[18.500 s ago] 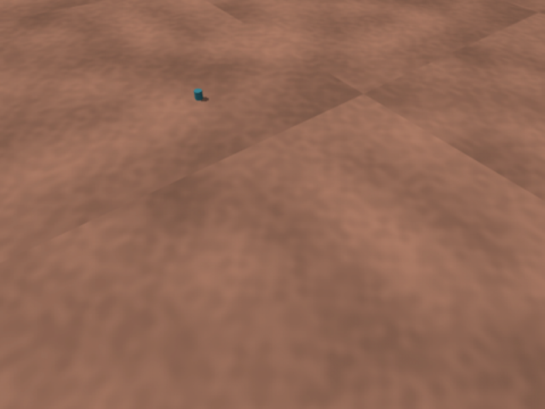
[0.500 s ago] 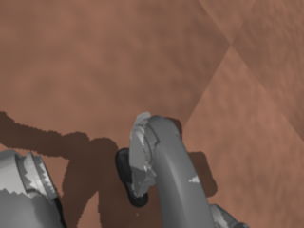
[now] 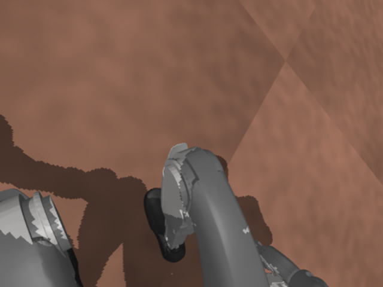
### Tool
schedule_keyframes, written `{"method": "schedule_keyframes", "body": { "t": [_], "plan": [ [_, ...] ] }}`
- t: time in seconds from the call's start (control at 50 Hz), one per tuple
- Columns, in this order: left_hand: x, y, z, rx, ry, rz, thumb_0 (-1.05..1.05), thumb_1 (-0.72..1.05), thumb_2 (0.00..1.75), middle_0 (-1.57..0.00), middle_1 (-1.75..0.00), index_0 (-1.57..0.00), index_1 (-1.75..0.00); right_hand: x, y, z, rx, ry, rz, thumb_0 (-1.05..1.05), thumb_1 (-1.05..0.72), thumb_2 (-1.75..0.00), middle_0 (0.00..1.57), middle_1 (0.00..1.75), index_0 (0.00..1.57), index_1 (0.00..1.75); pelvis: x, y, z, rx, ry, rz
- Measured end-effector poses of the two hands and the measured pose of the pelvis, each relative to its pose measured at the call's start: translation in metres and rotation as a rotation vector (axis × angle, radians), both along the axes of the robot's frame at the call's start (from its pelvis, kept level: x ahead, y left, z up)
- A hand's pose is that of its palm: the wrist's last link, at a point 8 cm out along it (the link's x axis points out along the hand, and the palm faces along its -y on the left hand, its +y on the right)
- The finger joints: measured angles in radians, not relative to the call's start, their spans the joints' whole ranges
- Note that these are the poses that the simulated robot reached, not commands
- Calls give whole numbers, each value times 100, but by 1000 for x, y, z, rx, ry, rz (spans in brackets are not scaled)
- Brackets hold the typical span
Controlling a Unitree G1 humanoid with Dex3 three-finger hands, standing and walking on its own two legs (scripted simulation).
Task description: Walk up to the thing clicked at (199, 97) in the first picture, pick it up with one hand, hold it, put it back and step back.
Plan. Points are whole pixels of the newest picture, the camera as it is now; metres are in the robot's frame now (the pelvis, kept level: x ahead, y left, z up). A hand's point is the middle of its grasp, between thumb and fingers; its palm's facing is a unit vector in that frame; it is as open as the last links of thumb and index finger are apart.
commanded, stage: close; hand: left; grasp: from above
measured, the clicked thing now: out of the picture +0.44 +0.34 -0.28
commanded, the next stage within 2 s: settle in 0.02 s
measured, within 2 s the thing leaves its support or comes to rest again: leaves its support in 0.32 s
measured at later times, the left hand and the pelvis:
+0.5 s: hand out of the picture +0.43 +0.35 -0.22, palm faces -0.38 -0.16 -0.91, open 7.0 cm; pelvis +0.00 +0.00 +0.00, yaw +1 degrees
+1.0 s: hand out of the picture +0.42 +0.35 -0.13, palm faces -0.42 -0.11 -0.90, open 7.0 cm; pelvis +0.00 -0.01 +0.02, yaw +5 degrees
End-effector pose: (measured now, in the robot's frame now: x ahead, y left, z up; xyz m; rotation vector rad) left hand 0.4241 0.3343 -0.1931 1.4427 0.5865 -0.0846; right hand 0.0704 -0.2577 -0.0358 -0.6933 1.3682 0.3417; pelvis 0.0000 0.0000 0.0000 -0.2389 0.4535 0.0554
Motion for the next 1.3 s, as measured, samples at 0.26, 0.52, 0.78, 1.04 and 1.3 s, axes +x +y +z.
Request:
{"method": "schedule_keyframes", "body": {
  "t": [0.26, 0.52, 0.78, 1.04, 1.3],
  "plan": [
    [9, 17, 4, -21, 60, 31, -1, 33, 34, -70, -72, -88, -62, -17, -2, -8, -1, 68, -53, 0, -91, -90, 20, 30, 20, 30, 5, -1, -2, 1, 10, 1],
    [8, 22, 40, -14, -33, -33, -1, 36, 29, -70, -72, -89, -60, 1, 4, -22, 32, 2, -74, 0, -91, -90, 20, 30, 20, 30, 4, -3, -2, 11, 21, 7],
    [7, 23, 95, 42, -4, -13, -1, 36, 27, -71, -71, -90, -59, 22, -2, -27, 65, -89, -157, 0, -91, -90, 20, 30, 20, 30, 2, -4, 9, 38, 80, 29],
    [4, 17, 121, 24, 20, -57, -1, 35, 26, -74, -68, -92, -56, 13, -9, -26, 32, -62, -231, 0, -91, -90, 20, 30, 20, 30, -1, -8, 21, 63, 96, 55],
    [0, 18, 153, 18, 9, -45, -1, 33, 28, -76, -66, -94, -55, 10, -12, -12, 4, -56, -294, 0, -91, -90, 20, 30, 20, 30, -2, -8, 41, 72, 131, 69]
  ]
}}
